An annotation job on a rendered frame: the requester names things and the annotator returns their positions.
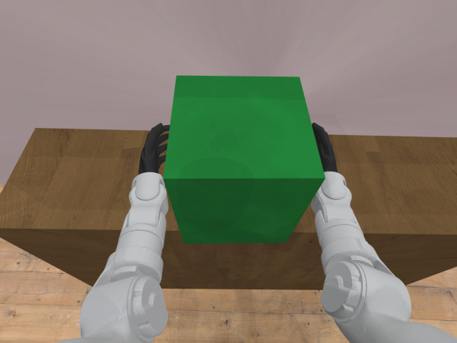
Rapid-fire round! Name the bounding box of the robot left upper arm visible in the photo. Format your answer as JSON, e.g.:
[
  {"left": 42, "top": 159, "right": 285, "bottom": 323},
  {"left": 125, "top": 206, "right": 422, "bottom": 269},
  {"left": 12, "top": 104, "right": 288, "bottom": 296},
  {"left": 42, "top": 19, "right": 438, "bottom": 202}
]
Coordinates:
[{"left": 57, "top": 274, "right": 169, "bottom": 343}]

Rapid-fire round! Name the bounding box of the pedestal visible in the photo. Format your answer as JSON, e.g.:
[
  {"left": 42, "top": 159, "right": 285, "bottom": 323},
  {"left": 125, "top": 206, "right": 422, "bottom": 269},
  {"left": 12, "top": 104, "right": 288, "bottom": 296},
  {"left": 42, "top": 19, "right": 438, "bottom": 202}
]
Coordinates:
[{"left": 0, "top": 128, "right": 457, "bottom": 290}]

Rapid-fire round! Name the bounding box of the right robot forearm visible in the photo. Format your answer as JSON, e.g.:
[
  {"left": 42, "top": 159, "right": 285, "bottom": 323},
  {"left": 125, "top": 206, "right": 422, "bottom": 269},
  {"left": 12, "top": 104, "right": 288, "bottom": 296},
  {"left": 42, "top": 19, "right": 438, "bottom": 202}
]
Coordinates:
[{"left": 311, "top": 171, "right": 411, "bottom": 317}]

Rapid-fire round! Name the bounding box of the robot right hand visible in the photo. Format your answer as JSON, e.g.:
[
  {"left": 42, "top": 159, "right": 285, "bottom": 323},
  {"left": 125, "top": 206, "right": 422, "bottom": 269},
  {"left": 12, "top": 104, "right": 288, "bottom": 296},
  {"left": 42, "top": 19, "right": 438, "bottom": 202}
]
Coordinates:
[{"left": 312, "top": 123, "right": 338, "bottom": 173}]

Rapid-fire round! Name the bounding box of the robot right upper arm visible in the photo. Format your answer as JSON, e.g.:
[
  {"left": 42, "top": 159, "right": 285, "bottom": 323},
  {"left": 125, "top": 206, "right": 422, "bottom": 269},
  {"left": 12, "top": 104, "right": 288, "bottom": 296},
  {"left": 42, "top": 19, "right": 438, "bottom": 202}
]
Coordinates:
[{"left": 321, "top": 260, "right": 457, "bottom": 343}]

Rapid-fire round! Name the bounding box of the left robot forearm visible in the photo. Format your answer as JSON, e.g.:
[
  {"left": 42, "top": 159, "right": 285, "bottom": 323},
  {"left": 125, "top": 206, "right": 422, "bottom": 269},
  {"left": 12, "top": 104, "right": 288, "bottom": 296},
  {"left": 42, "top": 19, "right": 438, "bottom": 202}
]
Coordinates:
[{"left": 79, "top": 172, "right": 169, "bottom": 333}]

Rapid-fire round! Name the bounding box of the carton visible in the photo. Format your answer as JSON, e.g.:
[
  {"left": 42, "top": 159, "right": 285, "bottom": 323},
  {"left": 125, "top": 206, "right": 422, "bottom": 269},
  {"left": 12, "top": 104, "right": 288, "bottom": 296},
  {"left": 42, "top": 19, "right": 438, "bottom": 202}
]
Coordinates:
[{"left": 164, "top": 76, "right": 325, "bottom": 244}]

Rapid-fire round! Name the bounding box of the robot left hand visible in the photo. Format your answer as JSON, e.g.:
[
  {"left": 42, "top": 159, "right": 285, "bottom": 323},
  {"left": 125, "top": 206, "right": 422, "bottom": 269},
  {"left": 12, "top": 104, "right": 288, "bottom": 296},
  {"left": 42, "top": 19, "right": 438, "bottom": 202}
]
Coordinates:
[{"left": 139, "top": 123, "right": 170, "bottom": 174}]

